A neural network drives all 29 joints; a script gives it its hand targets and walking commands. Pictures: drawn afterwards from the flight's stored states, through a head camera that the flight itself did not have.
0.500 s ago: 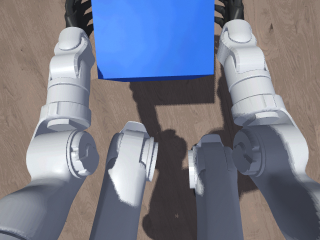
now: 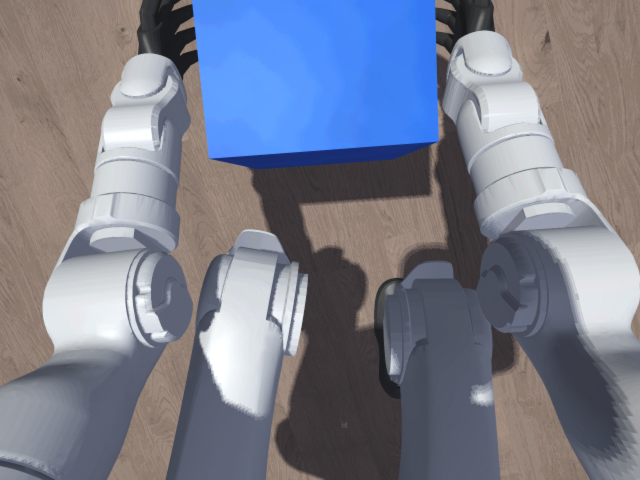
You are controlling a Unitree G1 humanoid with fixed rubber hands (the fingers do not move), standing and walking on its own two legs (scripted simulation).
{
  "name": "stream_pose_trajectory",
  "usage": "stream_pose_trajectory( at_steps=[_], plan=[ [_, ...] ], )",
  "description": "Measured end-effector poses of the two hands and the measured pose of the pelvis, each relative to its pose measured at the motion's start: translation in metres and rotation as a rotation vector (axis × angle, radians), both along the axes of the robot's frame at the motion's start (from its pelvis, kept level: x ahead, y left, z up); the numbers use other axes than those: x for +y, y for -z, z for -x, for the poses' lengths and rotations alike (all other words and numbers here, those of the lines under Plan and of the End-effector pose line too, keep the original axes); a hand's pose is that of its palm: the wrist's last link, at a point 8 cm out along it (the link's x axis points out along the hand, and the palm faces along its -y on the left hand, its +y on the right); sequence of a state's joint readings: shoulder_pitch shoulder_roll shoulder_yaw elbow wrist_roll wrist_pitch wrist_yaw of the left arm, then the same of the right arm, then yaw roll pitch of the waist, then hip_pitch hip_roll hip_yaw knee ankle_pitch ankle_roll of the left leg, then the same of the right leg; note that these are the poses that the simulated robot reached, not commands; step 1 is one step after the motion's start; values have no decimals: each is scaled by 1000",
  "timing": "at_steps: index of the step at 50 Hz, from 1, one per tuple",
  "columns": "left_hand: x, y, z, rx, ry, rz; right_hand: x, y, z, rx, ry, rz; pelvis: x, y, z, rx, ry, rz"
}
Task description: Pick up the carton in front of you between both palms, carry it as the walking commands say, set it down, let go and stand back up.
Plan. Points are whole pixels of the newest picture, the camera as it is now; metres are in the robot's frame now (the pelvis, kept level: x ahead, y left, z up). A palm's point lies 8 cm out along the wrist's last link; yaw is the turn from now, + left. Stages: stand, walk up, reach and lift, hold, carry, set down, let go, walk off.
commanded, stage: set down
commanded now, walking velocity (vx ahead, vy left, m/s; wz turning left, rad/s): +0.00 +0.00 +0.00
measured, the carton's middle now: (318, 74) +0.50 +0.08 -0.25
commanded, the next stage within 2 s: let go in 1.76 s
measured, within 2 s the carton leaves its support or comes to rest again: neither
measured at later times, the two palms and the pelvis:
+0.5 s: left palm (162, 64) +0.48 +0.24 -0.18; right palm (473, 39) +0.54 -0.07 -0.18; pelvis -0.01 +0.00 -0.01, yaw +0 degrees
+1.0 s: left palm (63, 23) +0.48 +0.29 -0.10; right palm out of the picture +0.56 -0.08 -0.09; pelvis -0.01 +0.01 +0.03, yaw +2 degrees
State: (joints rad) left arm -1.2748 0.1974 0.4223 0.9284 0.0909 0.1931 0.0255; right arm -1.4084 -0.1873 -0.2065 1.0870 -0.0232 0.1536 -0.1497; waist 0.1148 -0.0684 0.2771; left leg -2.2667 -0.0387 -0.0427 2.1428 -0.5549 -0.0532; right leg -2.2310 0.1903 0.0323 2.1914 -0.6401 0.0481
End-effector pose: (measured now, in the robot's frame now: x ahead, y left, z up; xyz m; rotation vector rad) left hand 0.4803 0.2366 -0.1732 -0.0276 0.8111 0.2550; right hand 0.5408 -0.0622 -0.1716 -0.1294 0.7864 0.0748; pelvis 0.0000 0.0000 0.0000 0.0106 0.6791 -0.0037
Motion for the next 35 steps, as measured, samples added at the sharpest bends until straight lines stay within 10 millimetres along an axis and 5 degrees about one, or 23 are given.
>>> stream_pose_trajectory(
  at_steps=[24,35],
  plan=[
    [3,7,2,-26,29,18,-6,6,-2,-23,-66,-27,-3,8,9,-52,-5,-4],
    [52,17,10,-34,-80,-59,-35,23,-1,-52,-1,5,3,10,9,-52,-20,4]
  ],
)
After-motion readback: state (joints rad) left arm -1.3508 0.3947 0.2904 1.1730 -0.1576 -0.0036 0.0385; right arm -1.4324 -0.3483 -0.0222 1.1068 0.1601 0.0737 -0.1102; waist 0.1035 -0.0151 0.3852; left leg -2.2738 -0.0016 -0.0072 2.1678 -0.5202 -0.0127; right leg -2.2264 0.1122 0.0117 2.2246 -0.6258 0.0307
